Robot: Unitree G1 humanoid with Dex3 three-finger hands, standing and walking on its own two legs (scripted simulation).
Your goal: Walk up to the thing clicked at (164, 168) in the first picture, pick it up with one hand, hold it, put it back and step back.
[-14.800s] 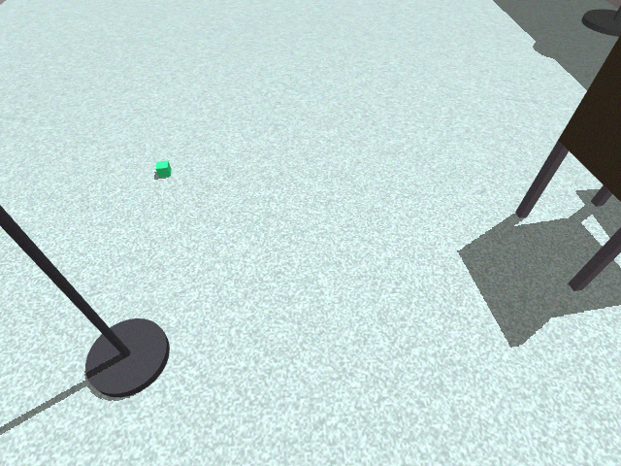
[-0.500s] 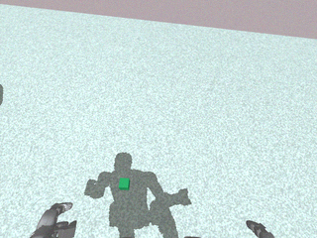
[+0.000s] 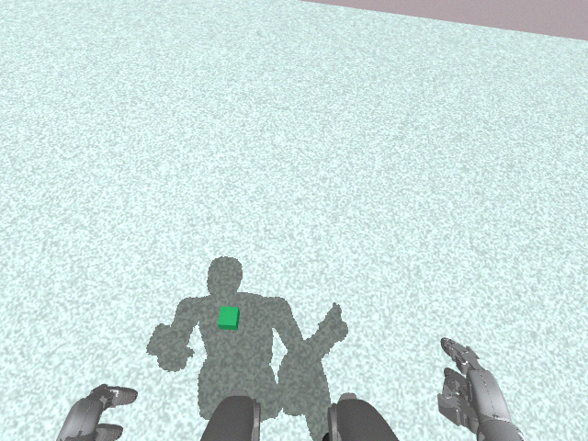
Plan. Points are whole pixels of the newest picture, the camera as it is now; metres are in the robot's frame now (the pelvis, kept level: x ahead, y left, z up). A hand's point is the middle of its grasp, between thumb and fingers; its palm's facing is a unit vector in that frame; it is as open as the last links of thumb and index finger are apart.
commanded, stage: rise first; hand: left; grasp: from above
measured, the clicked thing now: (229, 318) +0.45 +0.18 -0.66
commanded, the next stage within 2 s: none
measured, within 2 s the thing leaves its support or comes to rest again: neither
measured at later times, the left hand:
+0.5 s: hand (157, 383) +0.23 +0.26 -0.31, palm faces -0.46 -0.51 -0.73, open 12.2 cm
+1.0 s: hand (182, 340) +0.34 +0.26 -0.45, palm faces -0.49 -0.13 -0.86, open 11.6 cm
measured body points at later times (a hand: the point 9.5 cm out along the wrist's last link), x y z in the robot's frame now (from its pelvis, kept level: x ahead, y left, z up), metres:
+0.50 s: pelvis -0.05 -0.01 -0.17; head +0.13 +0.00 +0.24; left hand +0.25 +0.29 -0.27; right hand +0.14 -0.28 -0.28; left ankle +0.01 +0.11 -0.66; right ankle +0.00 -0.13 -0.66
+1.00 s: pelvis -0.09 +0.00 -0.30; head +0.13 +0.03 +0.09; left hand +0.36 +0.26 -0.40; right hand -0.03 -0.29 -0.42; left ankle +0.01 +0.11 -0.66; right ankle +0.00 -0.13 -0.66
